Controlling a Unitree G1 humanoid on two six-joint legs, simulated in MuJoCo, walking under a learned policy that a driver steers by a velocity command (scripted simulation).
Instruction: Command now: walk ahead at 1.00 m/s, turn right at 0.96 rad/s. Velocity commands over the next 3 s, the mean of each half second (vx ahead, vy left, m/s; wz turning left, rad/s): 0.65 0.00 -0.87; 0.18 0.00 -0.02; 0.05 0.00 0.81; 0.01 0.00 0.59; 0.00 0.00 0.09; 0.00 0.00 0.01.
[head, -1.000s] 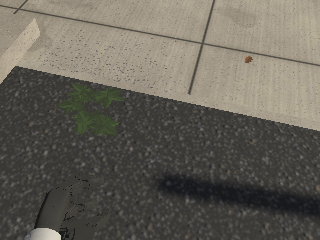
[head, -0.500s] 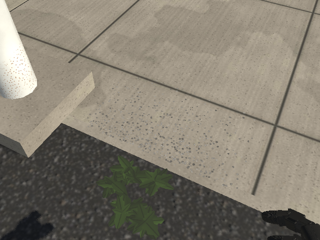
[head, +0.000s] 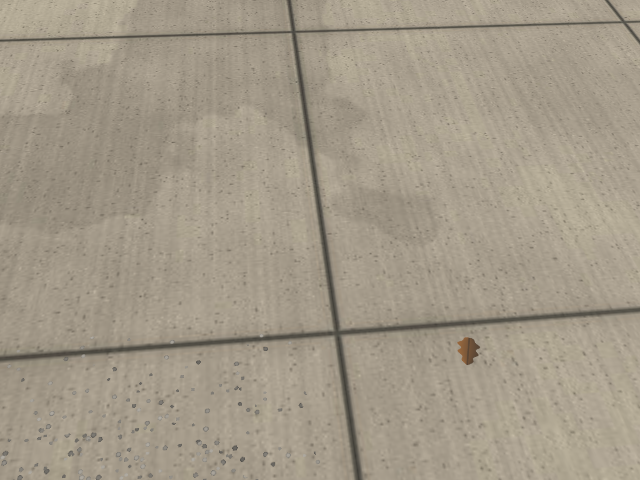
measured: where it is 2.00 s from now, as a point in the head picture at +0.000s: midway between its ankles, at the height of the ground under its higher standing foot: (320, 423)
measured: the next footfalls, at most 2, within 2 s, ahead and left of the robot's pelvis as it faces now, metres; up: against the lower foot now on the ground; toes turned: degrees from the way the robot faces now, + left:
left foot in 0.28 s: +0.49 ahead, +0.15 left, +0.00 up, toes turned -19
right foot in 0.70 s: +0.49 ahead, -0.13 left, +0.00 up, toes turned -27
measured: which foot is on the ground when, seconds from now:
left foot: up 0.00-0.26, down 0.28-0.70, up 0.72-1.00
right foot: down 0.00-0.28, up 0.30-0.68, down 0.70-1.00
